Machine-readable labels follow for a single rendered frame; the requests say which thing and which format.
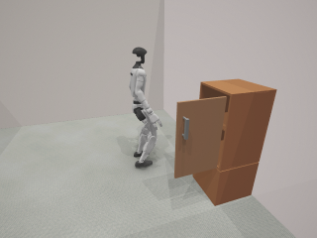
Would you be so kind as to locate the handle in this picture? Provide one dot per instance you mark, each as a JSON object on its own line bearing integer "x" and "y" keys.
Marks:
{"x": 186, "y": 128}

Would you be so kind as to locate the right robot upper arm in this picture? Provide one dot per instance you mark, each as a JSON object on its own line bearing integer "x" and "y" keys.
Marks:
{"x": 140, "y": 80}

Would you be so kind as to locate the left robot foot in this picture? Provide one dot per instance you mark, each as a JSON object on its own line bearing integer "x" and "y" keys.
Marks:
{"x": 136, "y": 154}

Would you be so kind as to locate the left robot thigh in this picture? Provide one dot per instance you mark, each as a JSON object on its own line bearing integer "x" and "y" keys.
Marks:
{"x": 145, "y": 130}

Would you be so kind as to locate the right robot forearm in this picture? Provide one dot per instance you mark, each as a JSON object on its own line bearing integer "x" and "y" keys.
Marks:
{"x": 143, "y": 101}

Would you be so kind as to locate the cupboard door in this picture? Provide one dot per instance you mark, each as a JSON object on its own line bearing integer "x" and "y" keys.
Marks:
{"x": 200, "y": 152}

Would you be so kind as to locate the robot right hand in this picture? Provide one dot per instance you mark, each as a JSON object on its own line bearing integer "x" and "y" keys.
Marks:
{"x": 154, "y": 118}

